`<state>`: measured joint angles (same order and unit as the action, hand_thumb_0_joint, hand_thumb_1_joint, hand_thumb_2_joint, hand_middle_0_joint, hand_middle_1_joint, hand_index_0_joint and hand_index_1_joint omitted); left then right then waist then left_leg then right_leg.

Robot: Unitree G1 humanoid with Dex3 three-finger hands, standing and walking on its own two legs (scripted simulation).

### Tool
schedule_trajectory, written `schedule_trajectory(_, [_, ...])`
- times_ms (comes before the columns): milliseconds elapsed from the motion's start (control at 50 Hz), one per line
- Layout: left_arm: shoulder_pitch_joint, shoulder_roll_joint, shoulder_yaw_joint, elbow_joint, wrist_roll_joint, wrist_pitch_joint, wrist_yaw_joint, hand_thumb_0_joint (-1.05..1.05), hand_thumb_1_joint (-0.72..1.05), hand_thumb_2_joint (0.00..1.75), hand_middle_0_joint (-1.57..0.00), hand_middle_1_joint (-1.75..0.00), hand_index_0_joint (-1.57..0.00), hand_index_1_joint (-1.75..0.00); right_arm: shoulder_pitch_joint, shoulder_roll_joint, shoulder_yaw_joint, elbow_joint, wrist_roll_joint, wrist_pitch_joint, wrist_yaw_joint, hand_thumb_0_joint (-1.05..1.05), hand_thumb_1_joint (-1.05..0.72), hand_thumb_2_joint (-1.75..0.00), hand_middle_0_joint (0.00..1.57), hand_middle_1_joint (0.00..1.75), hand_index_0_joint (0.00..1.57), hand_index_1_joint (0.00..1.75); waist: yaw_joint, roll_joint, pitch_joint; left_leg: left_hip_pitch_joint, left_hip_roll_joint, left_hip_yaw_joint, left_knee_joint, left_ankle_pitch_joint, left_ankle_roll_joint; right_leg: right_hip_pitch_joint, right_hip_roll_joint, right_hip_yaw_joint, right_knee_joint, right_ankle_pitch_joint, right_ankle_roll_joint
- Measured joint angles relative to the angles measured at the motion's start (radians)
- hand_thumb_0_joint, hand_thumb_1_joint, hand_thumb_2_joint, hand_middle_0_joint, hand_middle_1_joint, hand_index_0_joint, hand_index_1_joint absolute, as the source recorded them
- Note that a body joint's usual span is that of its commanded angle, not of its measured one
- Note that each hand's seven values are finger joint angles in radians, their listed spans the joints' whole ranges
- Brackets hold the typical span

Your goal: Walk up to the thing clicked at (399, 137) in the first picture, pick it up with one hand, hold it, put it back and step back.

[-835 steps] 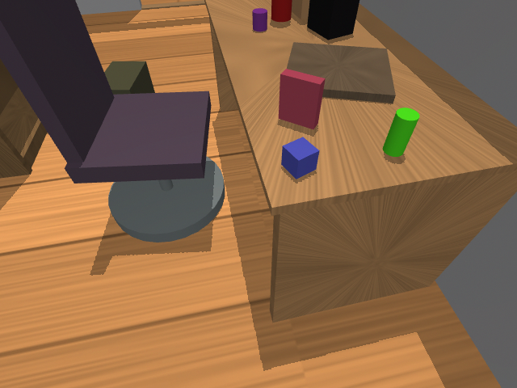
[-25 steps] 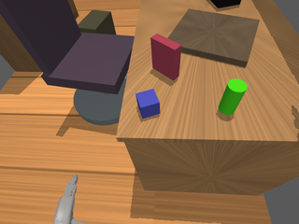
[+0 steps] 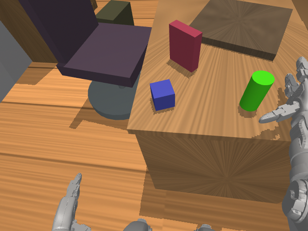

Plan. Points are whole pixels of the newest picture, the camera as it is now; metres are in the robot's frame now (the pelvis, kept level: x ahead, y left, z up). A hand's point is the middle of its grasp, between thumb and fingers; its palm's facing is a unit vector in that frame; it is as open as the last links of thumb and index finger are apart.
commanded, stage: close in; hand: right
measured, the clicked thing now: (255, 92) +0.48 -0.20 +0.06
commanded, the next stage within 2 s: rest palm in 0.20 s
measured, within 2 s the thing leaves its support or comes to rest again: leaves its support in 1.68 s
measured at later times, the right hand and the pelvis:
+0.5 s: hand (253, 94) +0.46 -0.19 +0.07, palm faces +0.14 +0.99 +0.02, open 17.6 cm; pelvis -0.01 +0.01 -0.01, yaw +0 degrees
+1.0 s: hand (253, 88) +0.49 -0.19 +0.07, palm faces +0.15 +0.99 +0.01, open 14.5 cm; pelvis +0.00 +0.01 -0.01, yaw +0 degrees
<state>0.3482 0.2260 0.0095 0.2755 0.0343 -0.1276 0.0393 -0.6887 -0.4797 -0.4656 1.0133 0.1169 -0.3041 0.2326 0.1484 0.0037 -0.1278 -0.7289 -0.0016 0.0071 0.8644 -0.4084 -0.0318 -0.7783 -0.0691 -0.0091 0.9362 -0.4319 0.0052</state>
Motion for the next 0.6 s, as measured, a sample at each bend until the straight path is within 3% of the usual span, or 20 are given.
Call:
schedule_trajectory(300, [0.027, 0.008, 0.03, -0.075, -0.003, 0.03, -0.032, -0.01, -0.51, 0.04, -0.06, -0.06, -0.07, -0.05, -0.054, 0.046, 0.032, 0.021, -0.033, -0.006, -0.087, -0.02, 0.6, -0.05, 0.03, 0.05, 0.03, 0.05, 0.001, 0.003, 0.002, -0.059, 0.004, 0.002, 0.069, -0.016, 0.007, -0.049, 0.004, 0.005, 0.044, -0.001, 0.006])
schedule_trajectory(600, [0.034, 0.002, 0.028, -0.124, 0.001, 0.044, -0.045, -0.01, -0.58, 0.09, -0.06, -0.04, -0.05, -0.06, -0.058, 0.079, 0.039, 0.033, -0.051, -0.025, -0.127, -0.02, 0.57, -0.03, 0.07, 0.05, 0.07, 0.04, 0.014, -0.003, 0.002, -0.088, -0.003, 0.003, 0.095, -0.025, 0.014, -0.074, -0.002, 0.007, 0.063, -0.007, 0.013])
